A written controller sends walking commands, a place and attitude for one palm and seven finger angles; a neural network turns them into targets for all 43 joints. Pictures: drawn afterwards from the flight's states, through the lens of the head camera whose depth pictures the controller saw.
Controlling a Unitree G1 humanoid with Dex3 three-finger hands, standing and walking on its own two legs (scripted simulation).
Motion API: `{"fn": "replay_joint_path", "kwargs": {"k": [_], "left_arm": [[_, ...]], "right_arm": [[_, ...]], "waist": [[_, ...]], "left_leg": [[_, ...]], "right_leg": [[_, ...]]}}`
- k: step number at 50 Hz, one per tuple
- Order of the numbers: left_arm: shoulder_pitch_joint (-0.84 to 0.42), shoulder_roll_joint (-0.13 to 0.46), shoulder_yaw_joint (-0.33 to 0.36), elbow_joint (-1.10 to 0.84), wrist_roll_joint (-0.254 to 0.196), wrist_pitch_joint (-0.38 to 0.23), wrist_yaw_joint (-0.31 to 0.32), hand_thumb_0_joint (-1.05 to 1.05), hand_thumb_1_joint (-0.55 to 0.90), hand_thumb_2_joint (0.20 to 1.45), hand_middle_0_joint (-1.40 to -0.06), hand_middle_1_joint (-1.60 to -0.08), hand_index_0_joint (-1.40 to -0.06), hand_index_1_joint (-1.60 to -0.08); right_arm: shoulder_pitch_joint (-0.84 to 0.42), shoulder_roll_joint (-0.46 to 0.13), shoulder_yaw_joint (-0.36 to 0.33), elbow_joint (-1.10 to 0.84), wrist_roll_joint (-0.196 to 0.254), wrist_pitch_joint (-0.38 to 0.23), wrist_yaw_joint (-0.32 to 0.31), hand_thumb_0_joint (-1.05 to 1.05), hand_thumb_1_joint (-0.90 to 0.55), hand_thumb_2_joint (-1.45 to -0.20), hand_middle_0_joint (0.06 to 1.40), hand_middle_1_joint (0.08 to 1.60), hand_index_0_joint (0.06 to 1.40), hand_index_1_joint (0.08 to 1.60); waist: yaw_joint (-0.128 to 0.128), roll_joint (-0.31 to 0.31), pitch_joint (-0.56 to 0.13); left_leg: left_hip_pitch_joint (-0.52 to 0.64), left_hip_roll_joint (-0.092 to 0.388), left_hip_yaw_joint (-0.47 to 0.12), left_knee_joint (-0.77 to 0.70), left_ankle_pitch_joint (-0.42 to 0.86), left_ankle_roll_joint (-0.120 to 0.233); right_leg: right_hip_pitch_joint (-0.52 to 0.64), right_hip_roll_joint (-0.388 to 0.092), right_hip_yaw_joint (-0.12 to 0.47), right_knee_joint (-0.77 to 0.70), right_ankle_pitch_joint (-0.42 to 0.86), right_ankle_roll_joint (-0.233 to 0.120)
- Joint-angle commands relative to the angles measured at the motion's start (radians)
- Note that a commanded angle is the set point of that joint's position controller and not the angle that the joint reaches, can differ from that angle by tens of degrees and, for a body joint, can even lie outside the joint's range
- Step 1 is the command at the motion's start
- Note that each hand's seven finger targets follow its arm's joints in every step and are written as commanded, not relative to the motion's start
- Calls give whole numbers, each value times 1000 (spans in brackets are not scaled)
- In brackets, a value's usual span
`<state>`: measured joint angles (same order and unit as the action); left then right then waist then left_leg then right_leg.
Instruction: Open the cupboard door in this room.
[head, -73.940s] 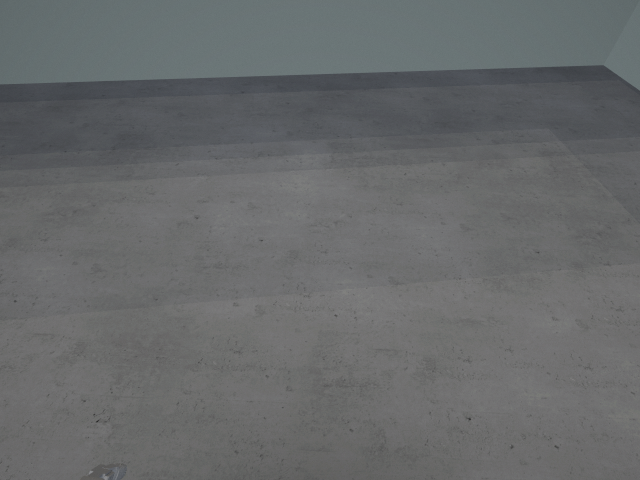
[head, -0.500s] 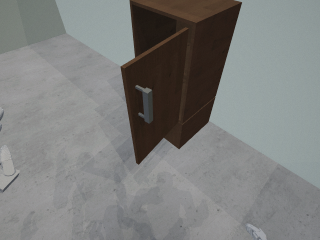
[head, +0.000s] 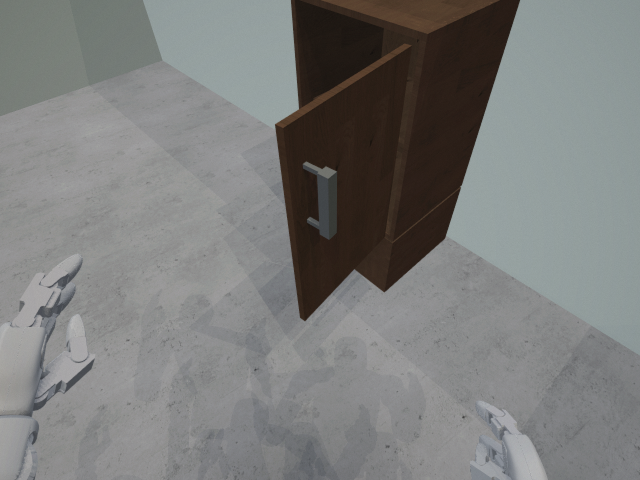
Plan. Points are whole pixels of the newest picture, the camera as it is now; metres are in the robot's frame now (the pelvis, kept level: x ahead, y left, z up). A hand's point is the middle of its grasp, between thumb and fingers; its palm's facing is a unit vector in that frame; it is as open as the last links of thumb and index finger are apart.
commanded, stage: let the arm hang, fingers relaxed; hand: left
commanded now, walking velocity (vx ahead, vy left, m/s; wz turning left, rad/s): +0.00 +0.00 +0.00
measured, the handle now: (318, 200) +0.60 +0.05 -0.02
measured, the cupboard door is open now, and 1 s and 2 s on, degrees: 97 97 97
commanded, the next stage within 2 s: look to check the result in 1.04 s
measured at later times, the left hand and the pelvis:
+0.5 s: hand out of the picture -0.12 +0.18 -0.16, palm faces +0.07 -0.98 -0.19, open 7.2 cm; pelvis -0.02 +0.01 +0.00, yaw +2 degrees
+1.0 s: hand out of the picture -0.01 +0.17 -0.17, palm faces +0.06 -0.98 -0.17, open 7.3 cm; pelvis +0.00 +0.01 +0.00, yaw +1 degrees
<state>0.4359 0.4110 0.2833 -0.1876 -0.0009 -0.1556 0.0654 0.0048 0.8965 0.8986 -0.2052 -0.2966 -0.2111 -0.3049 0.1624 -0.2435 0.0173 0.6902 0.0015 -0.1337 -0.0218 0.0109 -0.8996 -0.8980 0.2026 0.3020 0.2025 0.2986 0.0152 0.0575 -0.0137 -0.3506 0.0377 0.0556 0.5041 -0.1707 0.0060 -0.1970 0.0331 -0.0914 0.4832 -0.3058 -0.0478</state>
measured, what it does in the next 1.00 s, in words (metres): stands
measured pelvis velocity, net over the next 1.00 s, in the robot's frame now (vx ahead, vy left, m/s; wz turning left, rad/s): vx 0.00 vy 0.01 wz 0.02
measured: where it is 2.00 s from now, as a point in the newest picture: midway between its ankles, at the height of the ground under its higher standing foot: outside the picture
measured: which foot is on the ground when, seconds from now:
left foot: down 0.00-1.00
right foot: down 0.00-1.00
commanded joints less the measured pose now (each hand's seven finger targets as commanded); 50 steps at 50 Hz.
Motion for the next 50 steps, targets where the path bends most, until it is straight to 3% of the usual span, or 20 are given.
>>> {"fn": "replay_joint_path", "kwargs": {"k": [1, 3, 4, 6, 7, 10, 12, 16, 19, 27, 35, 39, 50], "left_arm": [[-59, -26, -184, 498, 33, 144, -71, 0, 900, 900, -200, -300, -200, -300], [-124, -25, -198, 625, 35, 145, -66, 0, 900, 900, -200, -300, -200, -300], [-147, -30, -209, 693, 31, 150, -62, 0, 900, 900, -200, -300, -200, -300], [-196, -37, -228, 816, 26, 160, -53, 0, 900, 900, -200, -300, -200, -300], [-204, -41, -237, 873, 22, 164, -50, 0, 900, 900, -200, -300, -200, -300], [-146, -57, -246, 1035, 16, 163, -47, 0, 900, 900, -200, -300, -200, -300], [-104, -84, -241, 1123, 12, 158, -45, 0, 900, 900, -200, -300, -200, -300], [-69, -112, -252, 1230, 7, 152, -44, 0, 900, 900, -200, -300, -200, -300], [-49, -138, -258, 1281, 8, 153, -40, 0, 900, 900, -200, -300, -200, -300], [8, -178, -262, 1331, 8, 153, -29, 0, 900, 900, -200, -300, -200, -300], [11, -201, -257, 1324, 9, 150, -22, 0, 900, 900, -200, -300, -200, -300], [-8, -203, -256, 1315, 10, 148, -20, 0, 900, 900, -200, -300, -200, -300], [-46, -196, -252, 1311, 6, 142, -22, 0, 900, 900, -200, -300, -200, -300]], "right_arm": [[-39, -192, -56, 19, -16, 70, 15, 0, -900, -900, 200, 300, 200, 300], [-30, -162, -47, 53, -22, 95, 17, 0, -900, -900, 200, 300, 200, 300], [-25, -140, -43, 79, -25, 110, 18, 0, -900, -900, 200, 300, 200, 300], [-4, -112, -35, 128, -33, 138, 19, 0, -900, -900, 200, 300, 200, 300], [3, -103, -31, 152, -35, 146, 18, 0, -900, -900, 200, 300, 200, 300], [13, -99, -26, 216, -33, 144, 8, 0, -900, -900, 200, 300, 200, 300], [26, -77, -27, 259, -31, 143, 0, 0, -900, -900, 200, 300, 200, 300], [99, -42, -30, 333, -24, 148, -8, 0, -900, -900, 200, 300, 200, 300], [145, -26, -35, 372, -21, 155, -12, 0, -900, -900, 200, 300, 200, 300], [207, 20, -39, 421, -23, 158, -15, 0, -900, -900, 200, 300, 200, 300], [207, 54, -35, 435, -26, 151, -13, 0, -900, -900, 200, 300, 200, 300], [198, 61, -35, 439, -26, 150, -13, 0, -900, -900, 200, 300, 200, 300], [179, 53, -33, 437, -25, 139, -16, 0, -900, -900, 200, 300, 200, 300]], "waist": [[-6, -153, -60], [-20, -238, -33], [-26, -217, -8], [-43, -119, 28], [-45, -60, 42], [-16, 88, 28], [-8, 122, 22], [-21, 67, 19], [-28, 0, 76], [-27, -72, 110], [-21, -40, 139], [-21, -60, 156], [-21, -26, 103]], "left_leg": [[-19, 133, -195, -39, 115, 79], [27, 82, -165, -10, 57, 52], [55, 55, -137, 15, 41, 41], [106, 34, -114, 15, 16, 24], [113, 44, -127, -19, 18, 26], [49, 77, -180, -143, -33, 42], [48, 69, -163, -155, -70, 36], [107, 62, -143, -148, -87, 29], [115, 65, -144, -155, -110, 30], [115, 57, -127, -150, -105, 34], [93, 59, -128, -171, -83, 35], [86, 54, -123, -167, -63, 33], [138, 60, -113, -157, 48, 30]], "right_leg": [[-27, -104, 96, 12, 80, -1], [-78, -146, 141, -57, 60, -23], [-116, -176, 158, -91, 47, -37], [-167, -190, 162, -125, -28, -54], [-162, -173, 151, -120, -51, -50], [-23, -124, 124, -93, -18, -18], [13, -130, 124, -120, -1, -23], [-9, -139, 122, -170, -18, -30], [-59, -136, 111, -194, -70, -28], [-96, -137, 107, -193, -116, -26], [-86, -132, 101, -166, -63, -17], [-81, -138, 102, -172, -47, -16], [-18, -143, 101, -169, 59, -11]]}}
